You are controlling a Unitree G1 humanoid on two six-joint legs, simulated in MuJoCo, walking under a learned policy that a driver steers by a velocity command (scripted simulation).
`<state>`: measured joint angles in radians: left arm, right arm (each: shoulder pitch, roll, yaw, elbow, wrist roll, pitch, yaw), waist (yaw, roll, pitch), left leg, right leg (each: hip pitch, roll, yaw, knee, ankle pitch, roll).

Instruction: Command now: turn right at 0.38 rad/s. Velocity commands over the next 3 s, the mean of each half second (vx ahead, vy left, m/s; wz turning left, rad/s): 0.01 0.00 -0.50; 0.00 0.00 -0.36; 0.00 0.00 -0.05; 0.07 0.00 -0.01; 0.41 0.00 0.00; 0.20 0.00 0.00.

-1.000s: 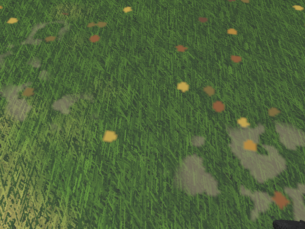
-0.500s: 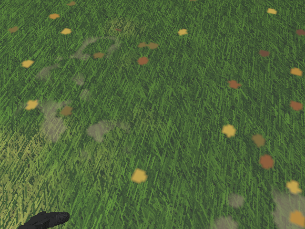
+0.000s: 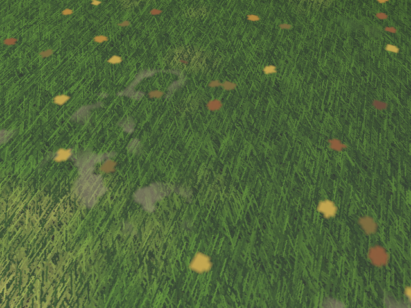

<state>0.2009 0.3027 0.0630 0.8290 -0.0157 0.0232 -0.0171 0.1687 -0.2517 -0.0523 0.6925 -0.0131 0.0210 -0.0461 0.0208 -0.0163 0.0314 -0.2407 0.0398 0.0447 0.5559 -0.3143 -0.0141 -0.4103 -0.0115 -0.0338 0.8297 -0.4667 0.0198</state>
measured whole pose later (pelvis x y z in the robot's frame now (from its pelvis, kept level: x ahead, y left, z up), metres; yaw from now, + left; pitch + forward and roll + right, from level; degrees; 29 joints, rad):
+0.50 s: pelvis +0.01 -0.02 +0.01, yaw -17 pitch +2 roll +2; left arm 0.17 0.32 0.07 0.69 -0.01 0.04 0.02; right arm 0.11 -0.30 -0.09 0.73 0.01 0.00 -0.04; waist 0.02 0.00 0.04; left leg -0.43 -0.02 -0.11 0.75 -0.34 -0.09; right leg -0.29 0.09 0.16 0.47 -0.20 -0.06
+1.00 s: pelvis +0.01 -0.02 +0.00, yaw -28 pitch +0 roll +0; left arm 0.18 0.27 0.05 0.70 0.00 0.06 0.01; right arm 0.18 -0.26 -0.04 0.76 -0.01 -0.01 -0.01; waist -0.02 0.02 0.05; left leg -0.24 0.04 -0.02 0.51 -0.27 -0.04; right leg -0.21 0.02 0.05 0.49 -0.28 0.00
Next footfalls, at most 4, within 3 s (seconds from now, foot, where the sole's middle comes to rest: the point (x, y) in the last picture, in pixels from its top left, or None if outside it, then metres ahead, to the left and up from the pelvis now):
0.12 right None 0.04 -0.11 -0.77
0.62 left None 0.12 0.09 -0.77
0.96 right None -0.02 -0.14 -0.77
2.52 right None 0.37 -0.30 -0.77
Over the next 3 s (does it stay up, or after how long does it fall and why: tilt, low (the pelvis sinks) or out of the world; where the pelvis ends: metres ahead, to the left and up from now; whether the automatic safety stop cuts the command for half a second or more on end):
stays up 0.41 -0.20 0.00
